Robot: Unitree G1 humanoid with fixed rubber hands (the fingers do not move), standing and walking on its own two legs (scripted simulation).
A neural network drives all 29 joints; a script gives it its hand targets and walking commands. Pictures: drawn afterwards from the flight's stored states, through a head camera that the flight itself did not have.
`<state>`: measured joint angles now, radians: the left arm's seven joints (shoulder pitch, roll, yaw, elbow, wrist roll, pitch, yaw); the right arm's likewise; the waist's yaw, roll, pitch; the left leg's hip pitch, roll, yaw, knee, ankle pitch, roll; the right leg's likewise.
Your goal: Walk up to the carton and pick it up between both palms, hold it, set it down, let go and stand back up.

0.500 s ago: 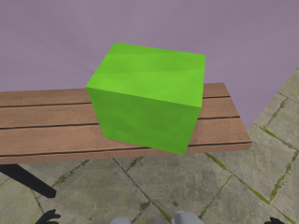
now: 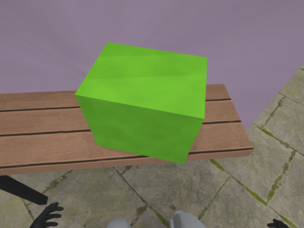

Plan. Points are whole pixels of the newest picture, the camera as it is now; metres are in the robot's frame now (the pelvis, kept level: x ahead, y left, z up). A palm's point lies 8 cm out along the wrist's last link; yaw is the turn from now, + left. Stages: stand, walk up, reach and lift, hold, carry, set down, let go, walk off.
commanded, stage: walk up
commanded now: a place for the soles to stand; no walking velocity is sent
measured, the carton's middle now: (147, 105) +0.44 +0.04 +0.04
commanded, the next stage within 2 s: reach and lift in 0.94 s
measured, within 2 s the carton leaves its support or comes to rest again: neither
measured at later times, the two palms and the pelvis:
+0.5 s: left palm out of the picture +0.11 +0.33 -0.09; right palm out of the picture +0.07 -0.31 -0.06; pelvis -0.01 +0.02 +0.00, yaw +0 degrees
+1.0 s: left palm out of the picture +0.10 +0.33 -0.09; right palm out of the picture +0.07 -0.31 -0.07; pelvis -0.02 +0.01 +0.00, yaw +0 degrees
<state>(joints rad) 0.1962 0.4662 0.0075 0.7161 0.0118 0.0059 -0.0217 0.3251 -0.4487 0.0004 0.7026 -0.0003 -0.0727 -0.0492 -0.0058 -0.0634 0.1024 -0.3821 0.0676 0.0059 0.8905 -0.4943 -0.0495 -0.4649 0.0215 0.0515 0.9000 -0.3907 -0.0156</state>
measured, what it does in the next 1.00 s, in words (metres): stands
